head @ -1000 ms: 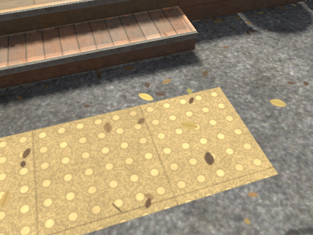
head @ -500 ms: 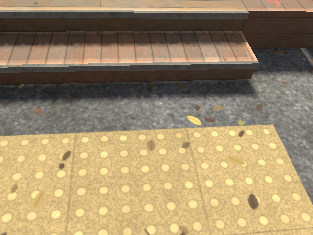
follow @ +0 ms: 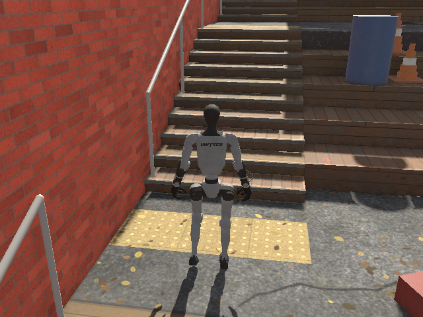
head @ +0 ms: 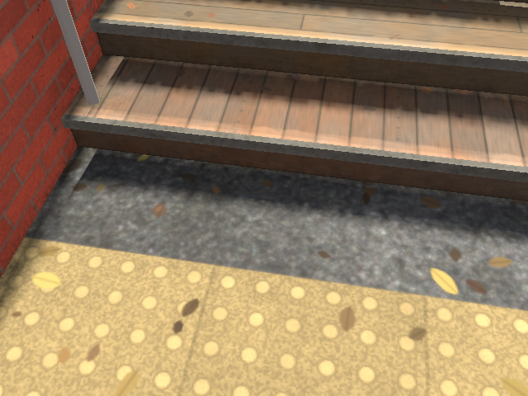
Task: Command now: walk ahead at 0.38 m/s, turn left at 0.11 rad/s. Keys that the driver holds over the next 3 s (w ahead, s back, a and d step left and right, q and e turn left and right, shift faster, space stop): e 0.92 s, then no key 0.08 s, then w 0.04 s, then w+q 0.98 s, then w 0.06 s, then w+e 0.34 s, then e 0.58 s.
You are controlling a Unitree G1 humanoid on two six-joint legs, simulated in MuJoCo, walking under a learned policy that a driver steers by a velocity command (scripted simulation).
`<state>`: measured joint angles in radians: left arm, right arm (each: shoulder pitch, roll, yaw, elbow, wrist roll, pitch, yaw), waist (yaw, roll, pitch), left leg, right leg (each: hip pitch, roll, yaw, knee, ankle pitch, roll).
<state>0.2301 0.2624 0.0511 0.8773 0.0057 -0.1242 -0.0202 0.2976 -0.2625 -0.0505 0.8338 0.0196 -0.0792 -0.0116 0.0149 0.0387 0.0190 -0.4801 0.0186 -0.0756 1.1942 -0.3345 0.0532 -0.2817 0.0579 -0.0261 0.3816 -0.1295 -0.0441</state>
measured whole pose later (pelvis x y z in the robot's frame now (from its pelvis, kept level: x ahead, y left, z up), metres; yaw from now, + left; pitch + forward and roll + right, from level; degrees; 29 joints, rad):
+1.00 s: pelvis +0.15 -0.01 +0.00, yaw -30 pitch +3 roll +3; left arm 0.21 0.28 0.06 0.64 0.00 0.02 0.03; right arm 0.12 -0.30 -0.09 0.77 0.00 0.01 -0.05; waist 0.00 0.03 0.01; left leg -0.55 0.00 -0.07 0.94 -0.28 -0.07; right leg -0.30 0.06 0.10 0.45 -0.20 -0.07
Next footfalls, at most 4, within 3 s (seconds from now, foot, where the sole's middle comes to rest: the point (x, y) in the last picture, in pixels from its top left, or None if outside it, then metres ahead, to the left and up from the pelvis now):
0.26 left None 0.28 0.13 -0.78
0.70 right None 0.16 -0.10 -0.78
1.22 left None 0.26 0.08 -0.78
1.64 right None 0.43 -0.25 -0.78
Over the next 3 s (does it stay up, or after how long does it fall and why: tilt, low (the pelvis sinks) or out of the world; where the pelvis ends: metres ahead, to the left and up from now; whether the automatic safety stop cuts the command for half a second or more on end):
stays up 0.89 -0.15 0.00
